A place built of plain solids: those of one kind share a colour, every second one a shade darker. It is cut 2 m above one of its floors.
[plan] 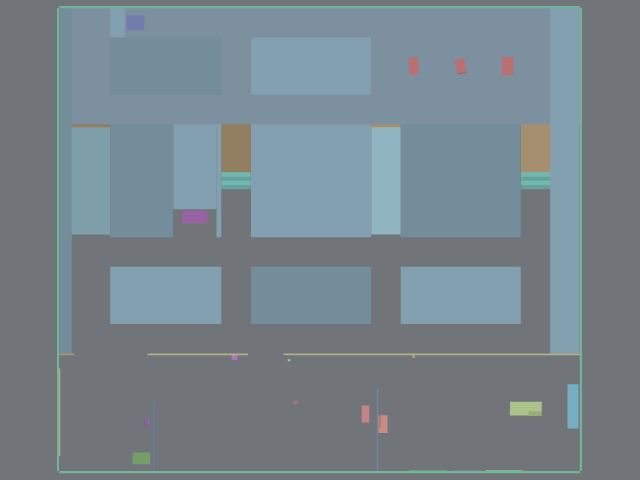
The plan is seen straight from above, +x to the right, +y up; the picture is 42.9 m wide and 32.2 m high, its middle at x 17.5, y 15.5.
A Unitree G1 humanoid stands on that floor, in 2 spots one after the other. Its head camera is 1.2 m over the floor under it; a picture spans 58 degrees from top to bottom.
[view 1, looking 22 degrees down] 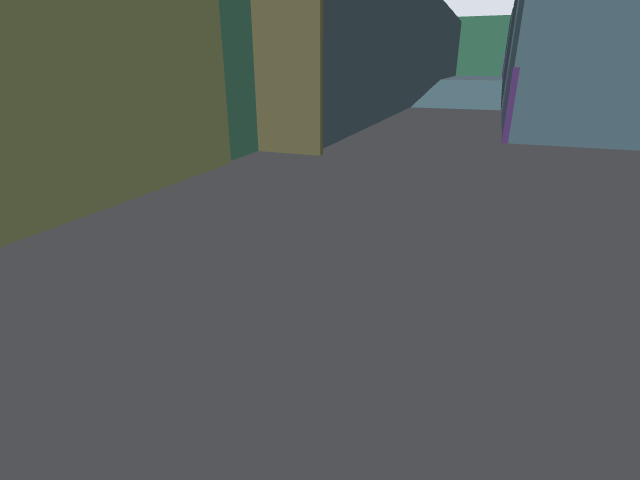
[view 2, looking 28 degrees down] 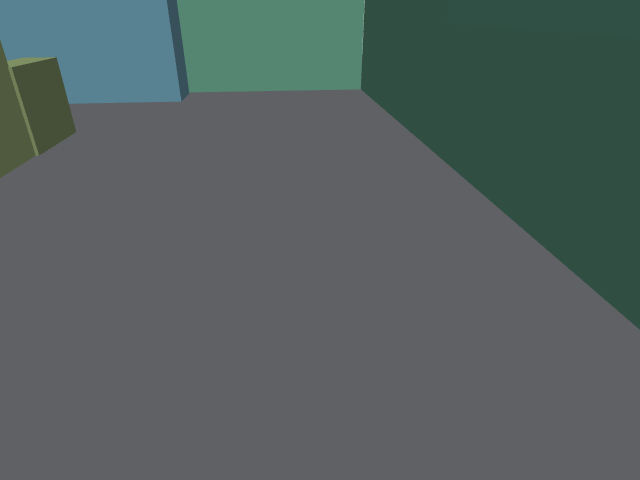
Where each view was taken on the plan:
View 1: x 3.21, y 2.00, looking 111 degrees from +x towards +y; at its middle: ground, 3.20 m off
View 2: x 27.31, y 1.50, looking -6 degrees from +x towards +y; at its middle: ground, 2.56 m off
